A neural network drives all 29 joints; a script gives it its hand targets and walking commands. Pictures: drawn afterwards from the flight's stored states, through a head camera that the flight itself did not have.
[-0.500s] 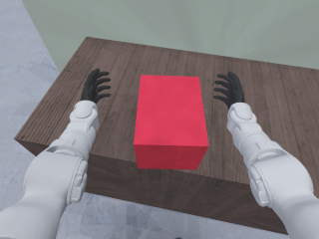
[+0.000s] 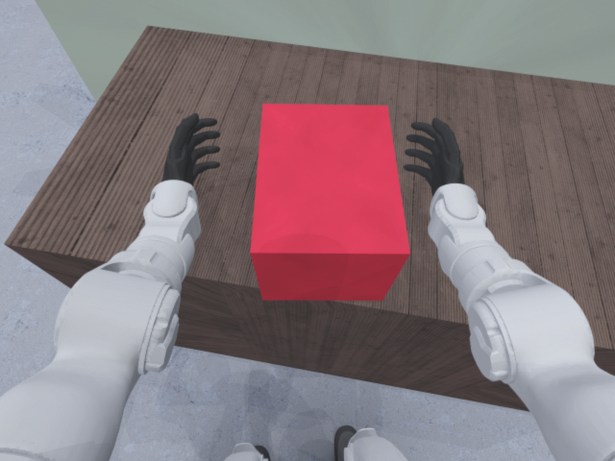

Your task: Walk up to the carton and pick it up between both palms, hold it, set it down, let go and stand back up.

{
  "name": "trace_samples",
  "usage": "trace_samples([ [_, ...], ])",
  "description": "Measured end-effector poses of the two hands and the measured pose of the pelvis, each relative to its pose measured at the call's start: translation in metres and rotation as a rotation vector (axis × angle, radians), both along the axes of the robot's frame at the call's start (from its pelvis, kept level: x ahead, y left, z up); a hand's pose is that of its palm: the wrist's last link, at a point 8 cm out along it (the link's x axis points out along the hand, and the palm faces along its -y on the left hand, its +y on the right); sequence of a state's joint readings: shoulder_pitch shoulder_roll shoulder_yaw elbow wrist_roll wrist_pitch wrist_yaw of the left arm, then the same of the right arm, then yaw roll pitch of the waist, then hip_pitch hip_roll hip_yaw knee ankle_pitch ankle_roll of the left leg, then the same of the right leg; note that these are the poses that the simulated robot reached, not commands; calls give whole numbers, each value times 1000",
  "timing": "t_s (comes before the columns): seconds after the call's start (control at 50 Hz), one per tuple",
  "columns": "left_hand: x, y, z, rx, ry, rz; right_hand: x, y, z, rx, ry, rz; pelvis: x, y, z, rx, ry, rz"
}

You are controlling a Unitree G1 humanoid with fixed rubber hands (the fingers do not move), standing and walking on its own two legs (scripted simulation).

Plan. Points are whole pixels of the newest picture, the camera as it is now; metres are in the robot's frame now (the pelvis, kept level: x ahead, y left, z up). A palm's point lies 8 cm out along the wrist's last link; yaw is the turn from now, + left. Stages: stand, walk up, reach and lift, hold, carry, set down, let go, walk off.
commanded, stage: reach and lift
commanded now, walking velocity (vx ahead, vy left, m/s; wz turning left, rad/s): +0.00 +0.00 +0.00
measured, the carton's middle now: (324, 204) +0.45 -0.04 +0.00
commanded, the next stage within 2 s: none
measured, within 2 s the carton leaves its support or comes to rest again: neither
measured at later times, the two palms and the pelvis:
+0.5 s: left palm (219, 176) +0.47 +0.10 +0.05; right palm (427, 184) +0.44 -0.17 +0.05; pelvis +0.01 +0.01 +0.02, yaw -1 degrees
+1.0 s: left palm (219, 183) +0.46 +0.10 +0.05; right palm (427, 199) +0.42 -0.17 +0.05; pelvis +0.03 +0.01 +0.04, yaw -1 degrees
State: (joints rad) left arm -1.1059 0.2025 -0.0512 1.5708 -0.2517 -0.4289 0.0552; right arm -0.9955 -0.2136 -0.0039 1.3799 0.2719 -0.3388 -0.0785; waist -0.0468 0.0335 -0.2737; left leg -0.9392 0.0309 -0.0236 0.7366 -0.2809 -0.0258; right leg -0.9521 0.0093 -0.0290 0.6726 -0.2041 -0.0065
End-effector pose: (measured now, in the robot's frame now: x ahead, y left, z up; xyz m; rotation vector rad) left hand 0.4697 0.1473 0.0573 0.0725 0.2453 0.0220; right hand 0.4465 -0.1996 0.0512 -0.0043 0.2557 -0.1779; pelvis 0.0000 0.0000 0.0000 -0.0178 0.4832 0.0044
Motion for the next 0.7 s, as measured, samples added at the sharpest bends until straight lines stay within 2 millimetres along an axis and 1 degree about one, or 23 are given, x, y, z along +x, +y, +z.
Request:
trace_samples([
  [0.14,-1,-11,-6,-8,8,-19,2,12,-4,12,-9,10,2,2,1,-1,3,-3],
  [0.24,0,-21,-7,-18,3,-31,4,22,-5,19,-15,13,3,4,3,-2,1,-4],
  [0.46,1,-47,-3,-44,3,-72,-3,26,-1,12,-11,-30,8,7,14,-4,-43,-19],
  [0.7,-4,-50,-3,-59,2,-45,-18,27,1,-15,-30,-55,18,11,29,-1,-118,-27],
])
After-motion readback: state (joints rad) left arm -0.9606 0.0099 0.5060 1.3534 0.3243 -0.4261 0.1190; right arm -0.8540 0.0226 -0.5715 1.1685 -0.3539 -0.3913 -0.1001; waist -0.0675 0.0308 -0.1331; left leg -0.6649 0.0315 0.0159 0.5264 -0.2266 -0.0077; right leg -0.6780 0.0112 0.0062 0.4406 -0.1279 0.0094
